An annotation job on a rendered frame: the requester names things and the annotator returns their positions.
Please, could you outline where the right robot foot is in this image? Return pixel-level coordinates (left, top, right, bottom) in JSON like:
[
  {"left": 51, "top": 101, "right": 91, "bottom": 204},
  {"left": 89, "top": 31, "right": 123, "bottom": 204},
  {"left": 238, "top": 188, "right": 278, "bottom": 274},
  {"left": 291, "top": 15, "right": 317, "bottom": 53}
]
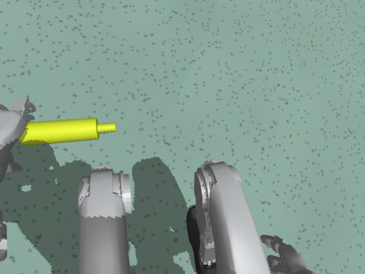
[{"left": 186, "top": 206, "right": 217, "bottom": 274}]

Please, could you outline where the left robot arm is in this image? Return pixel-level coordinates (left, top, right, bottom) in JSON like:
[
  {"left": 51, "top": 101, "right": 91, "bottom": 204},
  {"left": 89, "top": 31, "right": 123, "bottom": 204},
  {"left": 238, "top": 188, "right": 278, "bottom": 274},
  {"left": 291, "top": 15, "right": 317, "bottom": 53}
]
[{"left": 0, "top": 144, "right": 11, "bottom": 261}]

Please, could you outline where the right robot hand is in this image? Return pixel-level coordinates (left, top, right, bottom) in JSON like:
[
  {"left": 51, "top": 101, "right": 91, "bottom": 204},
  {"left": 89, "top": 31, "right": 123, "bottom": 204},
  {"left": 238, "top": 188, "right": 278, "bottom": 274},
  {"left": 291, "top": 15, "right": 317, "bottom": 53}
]
[{"left": 261, "top": 235, "right": 308, "bottom": 274}]

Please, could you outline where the bottle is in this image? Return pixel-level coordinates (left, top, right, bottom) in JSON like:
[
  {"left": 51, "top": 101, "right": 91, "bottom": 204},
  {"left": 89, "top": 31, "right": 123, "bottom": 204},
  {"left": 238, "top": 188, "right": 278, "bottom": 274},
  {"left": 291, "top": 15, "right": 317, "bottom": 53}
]
[{"left": 19, "top": 118, "right": 116, "bottom": 146}]

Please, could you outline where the left robot hand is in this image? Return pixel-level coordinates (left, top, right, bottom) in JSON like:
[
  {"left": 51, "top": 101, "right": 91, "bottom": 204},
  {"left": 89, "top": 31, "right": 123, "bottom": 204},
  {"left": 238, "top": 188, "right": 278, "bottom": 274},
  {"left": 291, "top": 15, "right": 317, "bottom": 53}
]
[{"left": 0, "top": 97, "right": 36, "bottom": 173}]

